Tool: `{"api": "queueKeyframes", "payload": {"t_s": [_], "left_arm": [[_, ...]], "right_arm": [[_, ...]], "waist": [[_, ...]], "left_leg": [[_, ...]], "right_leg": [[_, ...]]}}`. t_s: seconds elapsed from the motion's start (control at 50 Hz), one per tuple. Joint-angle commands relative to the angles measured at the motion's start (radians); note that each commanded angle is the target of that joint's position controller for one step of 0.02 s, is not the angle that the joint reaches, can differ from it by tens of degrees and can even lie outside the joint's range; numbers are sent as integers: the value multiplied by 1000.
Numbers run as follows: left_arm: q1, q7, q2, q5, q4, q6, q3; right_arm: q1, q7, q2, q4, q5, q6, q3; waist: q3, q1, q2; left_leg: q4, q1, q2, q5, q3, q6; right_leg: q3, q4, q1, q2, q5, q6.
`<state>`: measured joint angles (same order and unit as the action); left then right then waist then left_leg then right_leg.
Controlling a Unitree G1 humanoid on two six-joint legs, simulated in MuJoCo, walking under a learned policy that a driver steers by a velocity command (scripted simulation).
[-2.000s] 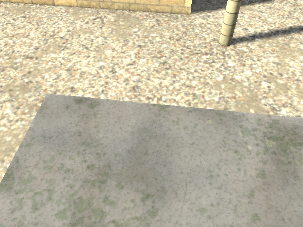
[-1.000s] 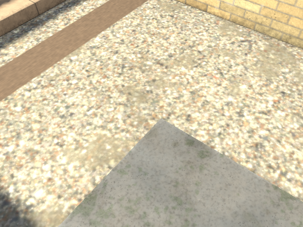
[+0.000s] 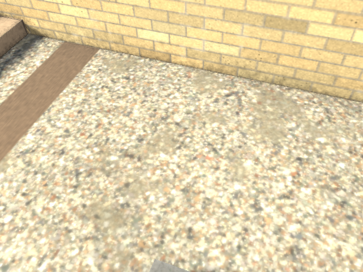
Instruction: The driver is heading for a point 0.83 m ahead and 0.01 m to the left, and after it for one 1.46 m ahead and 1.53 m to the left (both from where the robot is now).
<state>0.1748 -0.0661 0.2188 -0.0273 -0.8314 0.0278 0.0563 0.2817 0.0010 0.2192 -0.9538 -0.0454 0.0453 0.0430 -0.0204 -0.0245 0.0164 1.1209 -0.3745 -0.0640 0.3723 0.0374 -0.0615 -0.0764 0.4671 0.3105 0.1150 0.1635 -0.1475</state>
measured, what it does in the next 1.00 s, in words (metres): walks ahead: left foot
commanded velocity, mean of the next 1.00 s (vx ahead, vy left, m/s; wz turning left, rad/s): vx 0.50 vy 0.00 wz -0.19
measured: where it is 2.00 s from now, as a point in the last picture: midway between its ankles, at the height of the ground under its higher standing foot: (200, 169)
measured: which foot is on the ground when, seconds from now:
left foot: up 0.00-0.42, down 0.44-1.00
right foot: down 0.00-0.48, up 0.50-1.00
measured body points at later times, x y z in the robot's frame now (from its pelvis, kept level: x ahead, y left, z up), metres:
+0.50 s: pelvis +0.27 +0.02 -0.01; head +0.28 +0.01 +0.44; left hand +0.25 +0.26 -0.15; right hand +0.41 -0.24 -0.11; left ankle +0.37 +0.09 -0.73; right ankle +0.07 -0.03 -0.69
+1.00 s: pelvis +0.53 -0.09 -0.10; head +0.54 -0.10 +0.35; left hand +0.77 +0.06 -0.19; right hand +0.35 -0.23 -0.24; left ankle +0.38 +0.09 -0.73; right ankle +0.62 -0.24 -0.84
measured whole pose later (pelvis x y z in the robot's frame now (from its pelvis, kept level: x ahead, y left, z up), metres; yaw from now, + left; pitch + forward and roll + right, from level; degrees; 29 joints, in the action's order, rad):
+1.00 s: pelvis +0.53 -0.09 -0.10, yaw -9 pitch +1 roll +5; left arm 0.07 -0.05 0.20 -0.02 -0.81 0.07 -0.01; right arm 0.61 -0.02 0.11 -1.05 0.00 0.08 -0.02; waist 0.03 -0.18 -0.06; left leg 1.04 -0.19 0.07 0.86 -0.04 -0.02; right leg 0.09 0.31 0.37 -0.10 -0.32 0.01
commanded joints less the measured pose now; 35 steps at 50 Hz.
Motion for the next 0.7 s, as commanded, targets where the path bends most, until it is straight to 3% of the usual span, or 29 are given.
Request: {"api": "queueKeyframes", "payload": {"t_s": [0.02,0.04,0.08,0.1,0.14,0.16,0.18,0.2,0.22,0.24,0.26,0.3,0.34,0.36,0.4,0.42,0.44,0.46,0.48,0.5,0.52,0.54,0.56,0.58,0.6,0.64,0.66,0.68,0.7], "left_arm": [[150,6,51,139,-30,77,19],[200,7,36,147,-60,97,23],[181,1,104,122,-44,120,38],[191,0,110,106,-45,125,37],[244,-4,88,104,-58,119,23],[185,-9,154,-118,-24,67,35],[203,-17,180,-98,-26,42,33],[203,-9,170,-62,-19,27,34],[343,-15,80,164,-61,88,-4],[344,-13,70,174,-70,105,15],[352,-22,92,148,-70,113,24],[473,-24,88,98,-134,114,28],[520,-11,62,97,-172,96,26],[486,-8,61,106,-159,87,19],[390,-8,71,121,-130,85,13],[349,-16,95,123,-113,84,14],[328,-24,122,124,-101,88,17],[348,-33,102,126,-89,97,10],[462,-38,40,125,-96,112,-14],[354,-40,80,92,-77,112,8],[264,-11,72,79,-45,103,10],[234,23,81,94,-56,91,7],[250,40,54,120,-61,81,-6],[229,44,17,140,-61,70,-19],[222,46,-33,143,-55,60,-32],[198,26,-23,115,-48,50,-34],[193,13,-18,114,-47,45,-38],[218,-5,-40,136,-58,43,-52],[202,-16,-28,141,-50,45,-53]], "right_arm": [[86,5,-26,54,225,35,-21],[81,4,1,51,211,45,-13],[-36,-1,73,93,132,56,-5],[-91,-7,98,112,119,57,-2],[-168,-11,52,143,114,51,-15],[-277,-12,138,215,-15,18,25],[-284,-10,103,220,-18,3,22],[-252,-12,84,221,-4,-9,22],[-164,21,-67,209,195,19,-41],[-123,30,-16,175,198,28,-25],[-198,23,55,191,158,35,-12],[-358,8,81,242,101,26,-15],[-392,5,59,238,105,15,-31],[-419,13,50,244,117,20,-34],[-422,21,69,239,113,33,-28],[-369,19,85,218,105,41,-22],[-224,13,125,165,92,53,-4],[8,12,182,101,87,68,10],[302,17,194,47,89,68,13],[438,19,141,-32,142,68,2],[261,21,162,-9,132,89,15],[81,16,110,29,114,89,4],[8,3,16,53,102,92,-25],[-30,-9,-50,60,102,97,-40],[-39,-16,-51,59,97,102,-38],[42,-11,14,24,99,107,-14],[81,4,31,0,114,107,-7],[98,8,34,-8,135,105,-7],[115,16,22,-13,139,106,-11]], "waist": [[-19,11,-174],[-28,23,-77],[-29,36,-37],[-15,44,-42],[-16,56,-87],[-35,56,80],[-1,64,-19],[44,65,-108],[58,12,-254],[-11,27,-139],[-35,45,-76],[-69,89,-45],[-65,118,-69],[-24,119,-74],[7,75,-44],[22,31,-51],[57,-30,-38],[192,-93,52],[437,-158,257],[312,-202,114],[58,-119,11],[-3,-54,-45],[33,-16,-43],[4,5,-24],[14,26,-15],[8,3,1],[-4,-6,0],[-8,5,20],[-11,2,13]], "left_leg": [[58,-225,-66,-85,-166,-13],[50,-322,-55,-121,-172,-3],[-27,-414,-38,-241,-143,34],[-92,-415,-39,-296,-138,55],[-186,-354,-19,-394,-98,87],[-336,-228,29,-429,10,76],[-373,-134,70,-459,25,67],[-376,-99,83,-477,14,55],[-289,-75,33,-534,-75,73],[-303,-229,16,-505,-107,77],[-346,-283,22,-409,-71,84],[-511,-464,-5,-282,-116,77],[-588,-592,-32,-265,-126,49],[-536,-503,-7,-237,-73,26],[-541,-182,50,-289,-7,-24],[-538,45,92,-348,32,-32],[-512,291,121,-386,37,-41],[-470,623,40,-518,-91,-138],[-587,1012,-239,-522,-523,-399],[-770,939,-330,-301,-772,-397],[-815,636,-331,-142,-690,-323],[-858,418,-287,-80,-558,-291],[-901,302,-249,-91,-472,-284],[-939,191,-210,-139,-400,-267],[-942,129,-161,-160,-330,-247],[-938,80,-100,-206,-200,-239],[-928,24,-80,-197,-160,-234],[-883,-43,-62,-210,-137,-222],[-854,-72,-67,-227,-142,-230]], "right_leg": [[400,-268,-124,-270,114,-118],[416,-268,-156,-275,151,-107],[401,-254,-141,-254,121,-64],[394,-246,-116,-241,91,-39],[380,-233,-26,-206,11,-33],[310,-256,65,-142,-324,-11],[290,-227,90,-105,-453,14],[274,-195,38,-88,-530,31],[327,-166,37,-124,-311,-24],[367,-143,-77,-172,-229,-69],[398,-125,-127,-212,-293,-87],[487,-102,-355,-302,-362,-120],[547,-102,-573,-366,-402,-148],[522,-89,-526,-348,-469,-144],[442,-100,-297,-289,-586,-103],[404,-73,-149,-246,-666,-77],[367,20,-14,-189,-735,-33],[330,250,148,-91,-610,38],[284,717,395,49,86,136],[272,976,596,57,433,128],[308,1019,638,-31,302,95],[293,967,574,-110,198,81],[286,882,485,-171,122,72],[271,815,423,-208,84,73],[245,756,368,-219,101,85],[162,649,365,-210,70,123],[124,613,346,-219,-22,133],[117,643,312,-232,-174,123],[110,628,318,-233,-239,119]]}}
Keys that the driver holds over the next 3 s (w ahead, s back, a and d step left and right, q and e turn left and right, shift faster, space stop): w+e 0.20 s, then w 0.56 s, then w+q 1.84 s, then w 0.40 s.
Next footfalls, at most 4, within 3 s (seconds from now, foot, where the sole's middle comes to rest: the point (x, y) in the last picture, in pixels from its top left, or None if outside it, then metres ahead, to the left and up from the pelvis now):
0.44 left None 0.41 0.09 -0.77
1.02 right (250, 251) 0.63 -0.24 -0.92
1.46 left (192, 194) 0.92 -0.01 -0.92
2.00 right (200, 136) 1.28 -0.08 -0.92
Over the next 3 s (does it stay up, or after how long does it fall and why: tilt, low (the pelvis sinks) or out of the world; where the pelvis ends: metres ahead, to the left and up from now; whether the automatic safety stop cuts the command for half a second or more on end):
stays up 1.46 0.31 -0.15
